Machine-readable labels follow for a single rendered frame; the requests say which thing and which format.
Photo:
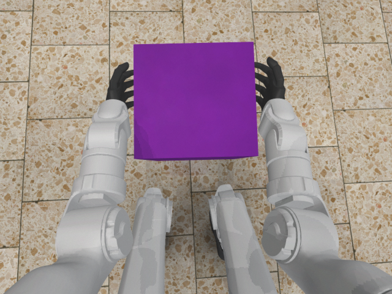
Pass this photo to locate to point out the robot right upper arm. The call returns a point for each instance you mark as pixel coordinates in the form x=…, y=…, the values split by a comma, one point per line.
x=305, y=244

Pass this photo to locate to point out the robot left upper arm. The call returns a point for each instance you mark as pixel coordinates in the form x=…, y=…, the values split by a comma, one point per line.
x=89, y=243

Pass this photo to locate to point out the right robot forearm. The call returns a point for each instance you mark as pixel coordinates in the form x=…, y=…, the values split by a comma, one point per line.
x=287, y=158

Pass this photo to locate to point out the left robot thigh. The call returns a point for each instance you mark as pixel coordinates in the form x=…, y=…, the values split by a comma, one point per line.
x=144, y=269

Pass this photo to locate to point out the left robot forearm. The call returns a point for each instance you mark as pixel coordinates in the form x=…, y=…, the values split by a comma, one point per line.
x=101, y=179

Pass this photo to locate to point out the right robot thigh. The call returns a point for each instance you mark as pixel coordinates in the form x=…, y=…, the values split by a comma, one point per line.
x=246, y=268

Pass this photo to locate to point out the robot thigh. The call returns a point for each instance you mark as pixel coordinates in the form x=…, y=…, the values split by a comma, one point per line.
x=144, y=269
x=246, y=268

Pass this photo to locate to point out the carton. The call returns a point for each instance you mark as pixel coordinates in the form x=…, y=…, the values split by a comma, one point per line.
x=194, y=101

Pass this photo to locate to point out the right robot hand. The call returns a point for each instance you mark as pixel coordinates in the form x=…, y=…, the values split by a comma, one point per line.
x=274, y=83

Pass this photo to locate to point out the left robot hand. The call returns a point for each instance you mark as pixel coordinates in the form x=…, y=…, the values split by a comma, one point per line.
x=117, y=87

